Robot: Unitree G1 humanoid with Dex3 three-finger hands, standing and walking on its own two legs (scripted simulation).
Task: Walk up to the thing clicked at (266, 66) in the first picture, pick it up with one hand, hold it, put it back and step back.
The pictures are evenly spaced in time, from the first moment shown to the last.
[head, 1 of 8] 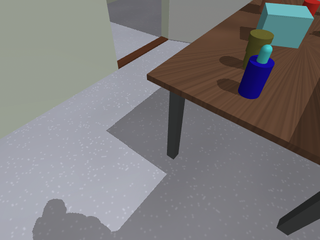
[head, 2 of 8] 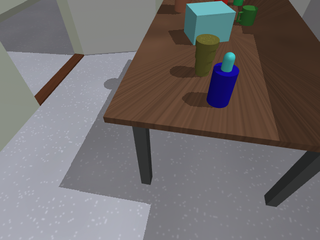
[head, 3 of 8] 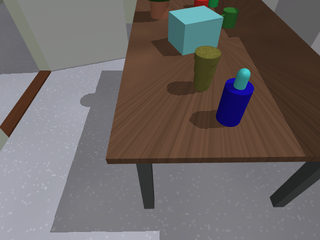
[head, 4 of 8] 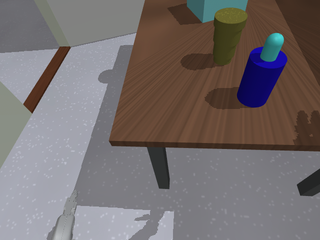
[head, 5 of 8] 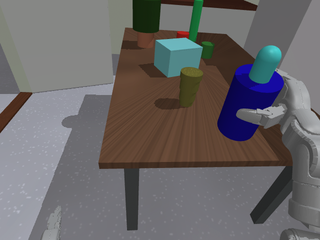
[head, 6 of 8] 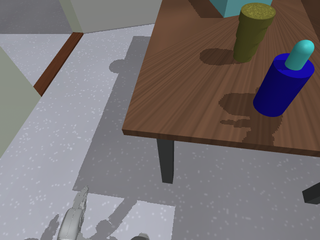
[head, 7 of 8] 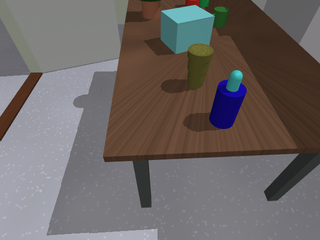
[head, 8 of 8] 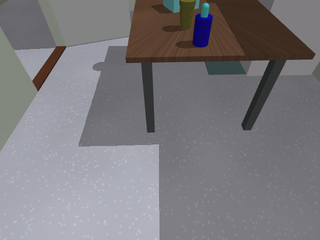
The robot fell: no
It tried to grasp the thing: yes
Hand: right
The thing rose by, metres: 0.21
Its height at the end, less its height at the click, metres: +0.00
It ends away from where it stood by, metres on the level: 0.03
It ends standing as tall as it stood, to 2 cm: yes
